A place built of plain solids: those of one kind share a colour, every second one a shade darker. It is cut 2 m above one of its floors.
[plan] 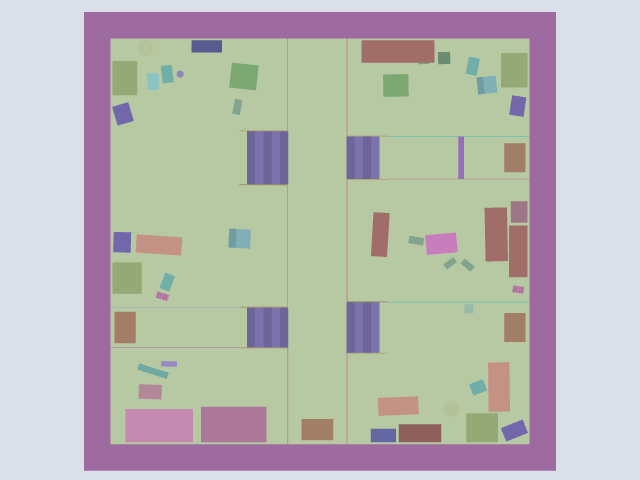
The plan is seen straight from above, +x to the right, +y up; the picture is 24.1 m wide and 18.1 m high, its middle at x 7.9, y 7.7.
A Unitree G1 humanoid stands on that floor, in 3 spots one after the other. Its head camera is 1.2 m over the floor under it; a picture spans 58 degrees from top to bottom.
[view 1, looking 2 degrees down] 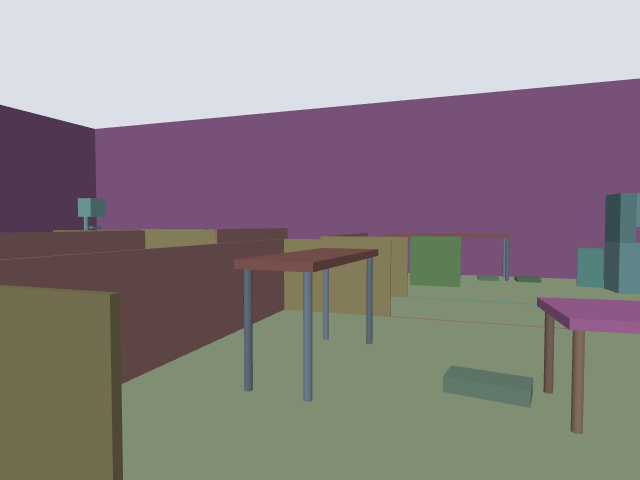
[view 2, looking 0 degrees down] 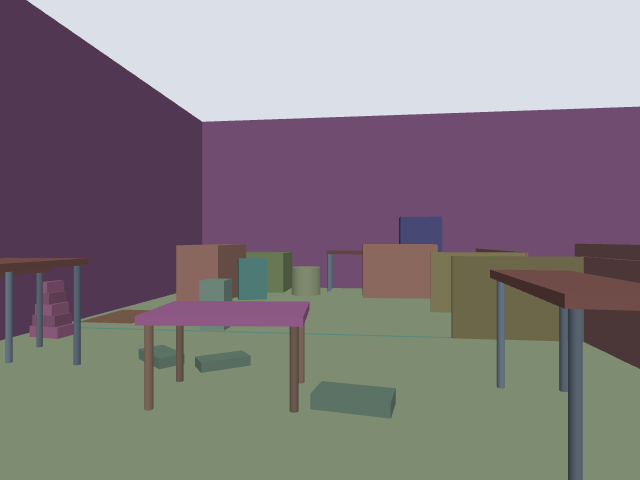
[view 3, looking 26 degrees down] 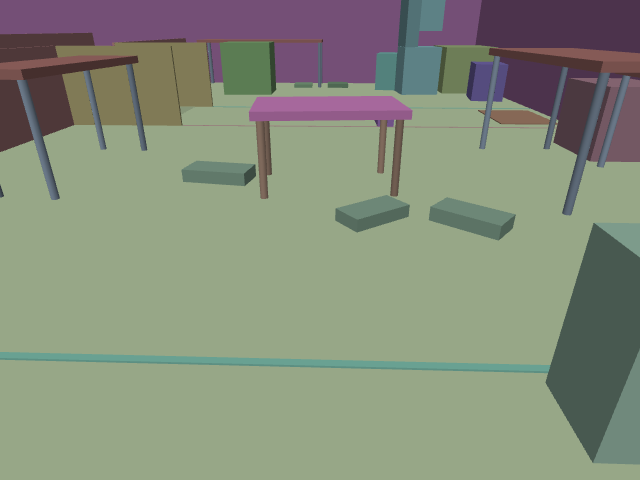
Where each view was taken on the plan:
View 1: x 11.39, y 4.40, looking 109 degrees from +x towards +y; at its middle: rail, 5.89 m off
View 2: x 11.39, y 10.80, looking -83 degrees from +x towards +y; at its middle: wall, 10.88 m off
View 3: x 12.54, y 4.02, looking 92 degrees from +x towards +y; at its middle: floor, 2.73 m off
